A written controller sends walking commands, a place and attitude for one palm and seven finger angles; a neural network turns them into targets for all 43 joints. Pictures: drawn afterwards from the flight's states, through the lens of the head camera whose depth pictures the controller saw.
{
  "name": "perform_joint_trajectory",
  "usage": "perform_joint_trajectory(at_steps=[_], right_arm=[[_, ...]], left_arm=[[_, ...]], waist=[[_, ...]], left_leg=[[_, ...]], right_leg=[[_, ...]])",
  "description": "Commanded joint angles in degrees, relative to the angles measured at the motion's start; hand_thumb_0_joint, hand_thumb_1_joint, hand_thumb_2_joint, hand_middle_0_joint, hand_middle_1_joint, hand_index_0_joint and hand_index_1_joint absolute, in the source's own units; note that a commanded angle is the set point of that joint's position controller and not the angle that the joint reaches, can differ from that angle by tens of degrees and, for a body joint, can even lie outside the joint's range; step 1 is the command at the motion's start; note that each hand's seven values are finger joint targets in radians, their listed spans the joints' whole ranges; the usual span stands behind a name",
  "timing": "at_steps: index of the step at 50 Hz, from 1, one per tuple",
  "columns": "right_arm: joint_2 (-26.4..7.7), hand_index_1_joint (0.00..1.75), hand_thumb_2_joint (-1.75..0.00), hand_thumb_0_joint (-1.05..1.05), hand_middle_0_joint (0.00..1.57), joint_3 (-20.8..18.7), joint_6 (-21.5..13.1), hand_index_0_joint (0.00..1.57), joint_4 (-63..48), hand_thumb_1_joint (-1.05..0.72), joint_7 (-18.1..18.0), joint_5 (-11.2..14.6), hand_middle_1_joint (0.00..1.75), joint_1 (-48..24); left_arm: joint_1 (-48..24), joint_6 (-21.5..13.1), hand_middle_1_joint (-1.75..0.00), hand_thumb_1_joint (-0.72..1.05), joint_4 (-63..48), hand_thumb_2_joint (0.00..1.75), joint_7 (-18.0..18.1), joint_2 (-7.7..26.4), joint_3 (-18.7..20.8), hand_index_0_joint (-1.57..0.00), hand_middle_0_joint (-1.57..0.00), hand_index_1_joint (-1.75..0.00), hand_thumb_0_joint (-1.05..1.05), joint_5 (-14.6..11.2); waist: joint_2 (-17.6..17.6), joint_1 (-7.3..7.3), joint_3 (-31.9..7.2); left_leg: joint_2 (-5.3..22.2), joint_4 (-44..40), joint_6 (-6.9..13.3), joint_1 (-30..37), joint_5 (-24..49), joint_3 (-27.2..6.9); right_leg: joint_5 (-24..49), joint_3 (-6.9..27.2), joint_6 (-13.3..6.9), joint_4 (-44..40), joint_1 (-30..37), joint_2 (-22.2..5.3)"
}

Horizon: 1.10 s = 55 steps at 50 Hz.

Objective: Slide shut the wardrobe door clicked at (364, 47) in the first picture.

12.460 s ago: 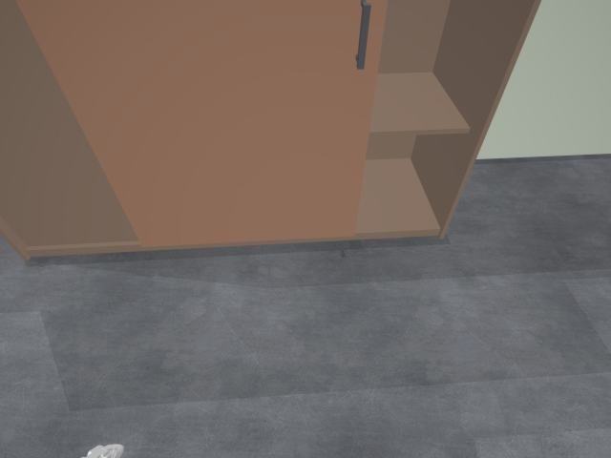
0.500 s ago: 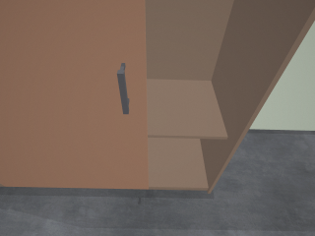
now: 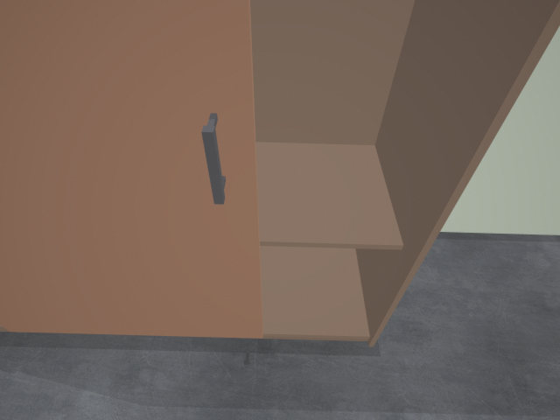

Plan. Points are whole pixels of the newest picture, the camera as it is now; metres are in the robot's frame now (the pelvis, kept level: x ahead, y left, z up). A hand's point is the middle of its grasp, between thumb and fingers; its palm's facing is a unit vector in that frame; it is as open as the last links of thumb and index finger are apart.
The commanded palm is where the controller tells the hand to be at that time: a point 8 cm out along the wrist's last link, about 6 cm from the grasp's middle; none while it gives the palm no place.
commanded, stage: look again from close up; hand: left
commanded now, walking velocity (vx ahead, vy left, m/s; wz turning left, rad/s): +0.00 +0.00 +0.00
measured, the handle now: (216, 160) +0.49 +0.15 +0.11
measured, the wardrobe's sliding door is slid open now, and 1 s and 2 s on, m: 0.38 0.38 0.38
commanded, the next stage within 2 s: raise the hand with hooked fingers in 0.52 s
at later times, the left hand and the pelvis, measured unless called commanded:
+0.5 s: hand out of the picture -0.05 +0.13 -0.18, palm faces +0.07 -0.98 -0.16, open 7.3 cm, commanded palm none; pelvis +0.00 -0.01 +0.00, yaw +1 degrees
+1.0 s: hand (193, 386) +0.17 +0.13 +0.01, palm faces -0.06 -1.00 +0.04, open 8.2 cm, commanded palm +0.12 +0.21 -0.02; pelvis -0.05 -0.01 -0.06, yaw +1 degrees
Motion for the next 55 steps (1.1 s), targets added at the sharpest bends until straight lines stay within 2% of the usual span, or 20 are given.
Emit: perform_joint_trajectory(at_steps=[1,30,31,32,33,34,35,36,37,38,40,41,43,45,47,48,50,52,54,55], right_arm=[[-4.72,0.3,-0.9,0.0,0.2,-0.68,-0.68,0.2,-1.26,-0.9,-0.4,-0.14,0.3,3.89],[-3.96,0.3,-0.9,0.0,0.2,-0.65,-0.31,0.2,-1.27,-0.9,-0.65,-0.17,0.3,4.12],[-5.11,0.3,-0.9,0.0,0.2,-0.6,-1.32,0.2,-6.1,-0.9,0.4,-0.1,0.3,-3.81],[-20.42,0.3,-0.9,0.0,0.2,-4.96,-9.23,0.2,-24.71,-0.9,-3.35,1.18,0.3,-4.82],[-15.91,0.3,-0.9,0.0,0.2,-3.09,-14.35,0.2,-22.68,-0.9,-4.55,0.34,0.3,-4.84],[-11.55,0.3,-0.9,0.0,0.2,-2.45,-16.97,0.2,-22.46,-0.9,-2.63,1.11,0.3,-0.87],[-11.94,0.3,-0.9,0.0,0.2,-2.17,-17.92,0.2,-25.03,-0.9,-1.91,1.63,0.3,-1.96],[-13.18,0.3,-0.9,0.0,0.2,-2.42,-19.69,0.2,-26.95,-0.9,-2.52,2.76,0.3,-4.1],[-12.9,0.3,-0.9,0.0,0.2,-2.03,-20.64,0.2,-27.52,-0.9,-3.04,2.62,0.3,-5.57],[-15.43,0.3,-0.9,0.0,0.2,-2.25,-21.39,0.2,-28.86,-0.9,-2.33,1.89,0.3,-4.82],[-15.36,0.3,-0.9,0.0,0.2,-3.74,-22.29,0.2,-30.88,-0.9,-1.34,0.2,0.3,-5.18],[-14.91,0.3,-0.9,0.0,0.2,-4.32,-22.24,0.2,-32.12,-0.9,-0.54,-0.03,0.3,-6.38],[-14.25,0.3,-0.9,0.0,0.2,-4.85,-21.45,0.2,-34.63,-0.9,1.65,0.12,0.3,-8.8],[-14.62,0.3,-0.9,0.0,0.2,-5.68,-19.57,0.2,-37.76,-0.9,2.9,-0.24,0.3,-11.09],[-14.45,0.3,-0.9,0.0,0.2,-6.04,-15.95,0.2,-41.96,-0.9,3.24,0.47,0.3,-13.17],[-13.99,0.3,-0.9,0.0,0.2,-4.94,-14.47,0.2,-45.78,-0.9,3.2,0.9,0.3,-15.05],[-13.46,0.3,-0.9,0.0,0.2,-4.3,-12.18,0.2,-48.74,-0.9,2.16,1.31,0.3,-14.6],[-13.1,0.3,-0.9,0.0,0.2,-3.87,-11.28,0.2,-48.84,-0.9,0.8,1.2,0.3,-13.24],[-12.06,0.3,-0.9,0.0,0.2,-3.49,-12.04,0.2,-47.59,-0.9,0.26,0.74,0.3,-9.13],[-11.84,0.3,-0.9,0.0,0.2,-3.03,-12.64,0.2,-46.97,-0.9,0.05,0.45,0.3,-8.33]], left_arm=[[6.54,-0.14,-0.3,0.9,-0.19,0.9,0.13,4.76,0.86,-0.2,-0.2,-0.3,0.0,-0.22],[7.26,-0.17,-0.3,0.9,-0.05,0.9,0.21,4.53,1.12,-0.2,-0.2,-0.3,0.0,-0.31],[8.86,-2.45,-0.3,0.9,0.45,0.9,2.11,5.82,1.06,-0.2,-0.2,-0.3,0.0,1.13],[-38.33,-11.22,-0.32,0.88,-87.65,0.89,1.07,25.62,5.93,-0.2,-0.2,-0.32,0.0,-11.5],[-23.41,-9.98,-0.33,0.85,-79.76,0.88,3.8,19.06,4.33,-0.2,-0.2,-0.33,0.0,-7.16],[1.52,-2.5,-0.34,0.83,-60.17,0.87,3.98,4.81,-2.19,-0.21,-0.21,-0.34,0.0,-6.59],[-2.27,-2.72,-0.36,0.81,-69.3,0.86,2.64,0.41,-5.97,-0.21,-0.21,-0.36,0.0,-8.87],[-4.2,-4.45,-0.37,0.78,-74.33,0.85,1.76,1.08,-6.79,-0.21,-0.21,-0.37,0.0,-9.03],[0.4,-4.85,-0.39,0.76,-67.84,0.84,1.23,-1.14,-8.23,-0.21,-0.21,-0.39,0.0,-9.4],[-3.53,-7.55,-0.4,0.74,-69.83,0.83,0.25,-0.08,-8.08,-0.21,-0.21,-0.4,0.0,-10.48],[-3.44,-13.23,-0.43,0.69,-67.93,0.81,-2.82,0.92,-5.08,-0.22,-0.22,-0.43,0.0,-11.35],[2.14,-16.29,-0.45,0.67,-63.03,0.8,-5.22,-0.18,-3.18,-0.22,-0.22,-0.45,0.0,-12.38],[11.51,-23.23,-0.48,0.62,-58.95,0.78,-11.92,1.9,2.84,-0.22,-0.22,-0.48,0.0,-15.2],[12.69,-29.39,-0.51,0.57,-60.94,0.76,-17.47,7.22,10.2,-0.22,-0.22,-0.51,0.0,-16.65],[15.42,-25.54,-0.54,0.53,-62.08,0.74,-17.19,11.46,14.08,-0.23,-0.23,-0.54,0.0,-14.49],[11.12,-22.62,-0.55,0.5,-68.22,0.73,-16.81,8.44,9.02,-0.23,-0.23,-0.55,0.0,-14.25],[4.97,-18.54,-0.58,0.46,-75.13,0.71,-13.74,8.86,8.46,-0.23,-0.23,-0.58,0.0,-14.23],[-3.96,-19.15,-0.62,0.41,-80.92,0.69,-10.54,10.18,9.12,-0.24,-0.24,-0.62,0.0,-14.11],[-9.25,-22.26,-0.64,0.36,-87.81,0.67,-8.81,10.53,8.4,-0.24,-0.24,-0.64,0.0,-13.46],[-10.54,-23.82,-0.66,0.34,-89.55,0.66,-8.81,10.79,7.9,-0.24,-0.24,-0.66,0.0,-13.35]], waist=[[0.32,0.05,5.26],[-0.01,0.19,5.46],[-1.24,2.2,9.87],[11.63,-7.43,-8.48],[22.01,-2.73,-12.61],[10.35,-1.89,-10.74],[3.32,-1.31,-9.75],[1.2,-1.2,-11.25],[-4.56,-3.03,-3.57],[-9.0,-4.84,-4.34],[-12.53,-4.67,-4.41],[-14.44,-2.81,-3.19],[-8.96,2.55,-6.42],[-2.89,4.75,-11.44],[0.98,6.85,-12.68],[2.95,5.6,-11.59],[-0.43,3.38,-10.95],[-2.92,0.58,-8.81],[7.34,-0.86,-12.3],[6.85,-1.75,-13.29]], left_leg=[[6.28,-2.7,1.36,1.84,8.56,-6.51],[5.88,-0.86,0.81,1.08,8.36,-5.67],[4.49,13.4,-0.97,-6.03,4.72,-2.42],[1.38,5.55,1.12,9.87,12.55,-0.28],[1.49,2.46,1.31,13.09,20.93,-0.91],[2.56,0.84,1.99,10.94,24.93,-3.78],[2.79,4.25,2.25,7.02,23.59,-4.8],[2.47,6.1,2.46,5.55,16.49,-3.96],[1.81,7.65,3.02,0.56,10.16,-4.59],[1.11,10.44,2.91,-2.56,4.5,-5.84],[0.08,15.5,1.92,-9.89,-1.85,-6.76],[0.08,17.55,0.94,-14.9,-4.33,-6.87],[-0.78,21.58,-0.72,-21.06,-3.37,-5.45],[-1.22,26.14,-1.15,-24.93,-2.14,-3.63],[-1.6,26.46,-0.36,-26.11,-2.94,-1.57],[-2.14,26.02,0.11,-25.65,-5.04,-0.87],[-1.4,25.18,0.89,-24.69,-8.34,-1.79],[-0.49,26.71,1.45,-25.9,-11.6,-3.47],[0.39,27.34,1.63,-21.42,-8.23,-4.39],[0.72,27.58,1.82,-19.95,-6.39,-5.09]], right_leg=[[11.31,6.7,0.37,-5.22,-6.7,-7.56],[15.44,6.48,0.86,-5.54,-5.95,-7.78],[46.68,13.71,5.14,-6.08,-8.87,-11.74],[38.55,9.02,2.29,-3.14,-9.93,-8.64],[25.16,6.76,-1.15,2.02,-7.01,-3.94],[18.77,2.89,0.06,5.03,-8.06,-2.53],[18.87,-0.45,1.17,5.67,-7.88,-2.43],[17.82,0.54,1.62,5.57,-10.34,-2.75],[15.52,0.06,2.05,5.33,-15.37,-2.42],[10.2,-0.42,2.99,5.86,-19.95,-2.95],[0.89,-0.36,3.25,8.64,-27.99,-2.77],[-2.33,-0.34,2.89,10.78,-30.86,-2.63],[1.08,1.49,1.69,16.95,-29.85,-3.33],[6.2,3.0,0.78,23.17,-28.71,-3.65],[3.62,4.3,0.33,23.54,-26.87,-3.49],[0.21,4.92,0.52,22.25,-27.73,-3.61],[-5.48,4.19,0.75,20.29,-29.15,-2.63],[-11.71,6.19,1.36,18.48,-33.48,-1.82],[-7.13,5.74,0.45,19.85,-32.17,-1.49],[-3.75,4.39,0.48,20.76,-32.31,-1.11]])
